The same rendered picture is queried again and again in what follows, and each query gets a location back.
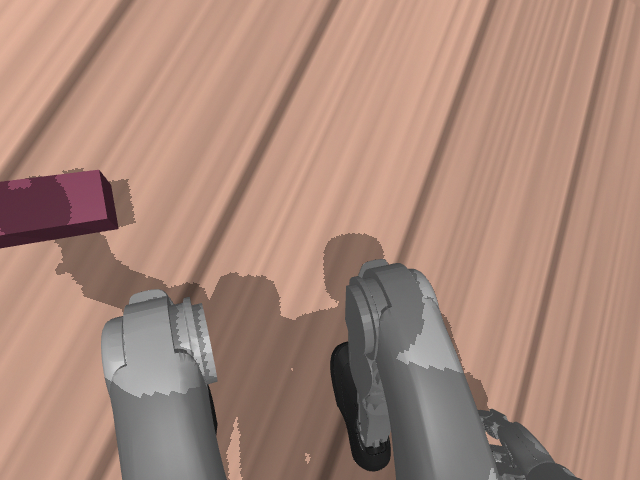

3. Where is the right robot hand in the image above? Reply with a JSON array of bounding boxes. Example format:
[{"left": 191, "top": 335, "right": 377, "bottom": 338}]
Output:
[{"left": 478, "top": 409, "right": 555, "bottom": 480}]

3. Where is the right robot arm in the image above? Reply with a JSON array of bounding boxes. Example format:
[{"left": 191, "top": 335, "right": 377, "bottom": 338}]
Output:
[{"left": 526, "top": 462, "right": 582, "bottom": 480}]

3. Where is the carton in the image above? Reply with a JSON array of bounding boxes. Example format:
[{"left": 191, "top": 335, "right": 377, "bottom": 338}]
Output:
[{"left": 0, "top": 170, "right": 119, "bottom": 248}]

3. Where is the right robot foot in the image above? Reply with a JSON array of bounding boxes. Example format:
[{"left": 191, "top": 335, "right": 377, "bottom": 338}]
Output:
[{"left": 330, "top": 342, "right": 391, "bottom": 471}]

